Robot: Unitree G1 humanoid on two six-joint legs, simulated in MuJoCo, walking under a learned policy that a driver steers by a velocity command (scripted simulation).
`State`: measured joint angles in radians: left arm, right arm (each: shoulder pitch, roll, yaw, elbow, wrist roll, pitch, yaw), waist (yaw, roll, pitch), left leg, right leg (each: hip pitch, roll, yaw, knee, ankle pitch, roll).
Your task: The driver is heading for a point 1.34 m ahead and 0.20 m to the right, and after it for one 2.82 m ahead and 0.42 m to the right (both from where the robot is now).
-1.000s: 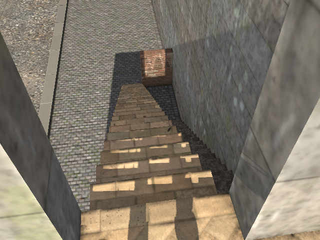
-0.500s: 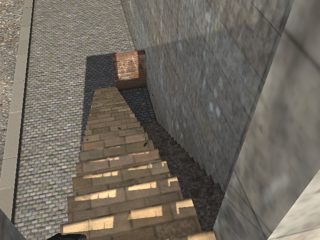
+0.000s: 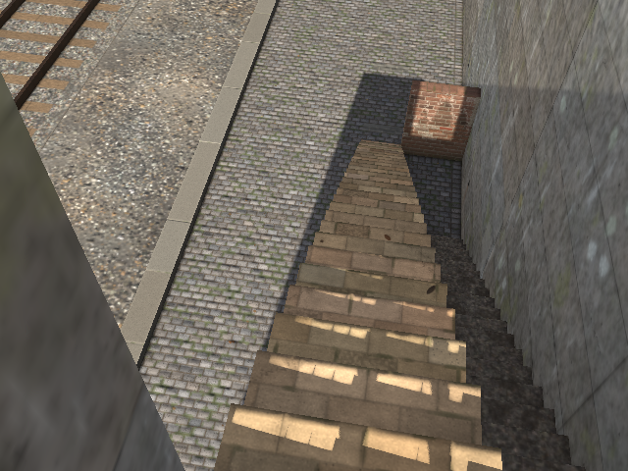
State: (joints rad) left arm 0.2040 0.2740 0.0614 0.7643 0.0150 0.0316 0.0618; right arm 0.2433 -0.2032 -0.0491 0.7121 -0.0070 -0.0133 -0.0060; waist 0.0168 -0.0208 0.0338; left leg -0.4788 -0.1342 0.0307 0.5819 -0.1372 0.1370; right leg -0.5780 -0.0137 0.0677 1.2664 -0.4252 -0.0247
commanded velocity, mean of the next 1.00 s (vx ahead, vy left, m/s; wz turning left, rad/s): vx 0.33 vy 0.00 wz -0.23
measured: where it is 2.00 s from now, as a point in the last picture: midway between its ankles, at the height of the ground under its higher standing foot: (359, 417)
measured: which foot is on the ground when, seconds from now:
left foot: down 0.00-0.42, up 0.44-0.68, down 0.70-1.00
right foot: up 0.00-0.38, down 0.40-0.72, up 0.74-1.00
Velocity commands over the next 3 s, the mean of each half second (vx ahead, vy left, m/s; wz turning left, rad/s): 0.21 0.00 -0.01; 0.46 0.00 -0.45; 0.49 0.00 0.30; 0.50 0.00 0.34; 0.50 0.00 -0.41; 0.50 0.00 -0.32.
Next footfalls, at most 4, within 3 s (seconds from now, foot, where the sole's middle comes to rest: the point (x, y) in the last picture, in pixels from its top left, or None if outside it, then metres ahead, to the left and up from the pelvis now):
0.40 right None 0.04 -0.18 -0.75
0.70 left None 0.22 0.03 -0.75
1.04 right None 0.23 -0.24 -0.75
1.42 left None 0.44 0.04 -0.79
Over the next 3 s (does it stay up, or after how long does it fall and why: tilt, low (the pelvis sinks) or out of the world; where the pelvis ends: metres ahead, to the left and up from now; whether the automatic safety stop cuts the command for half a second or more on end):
stays up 0.92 -0.27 -0.56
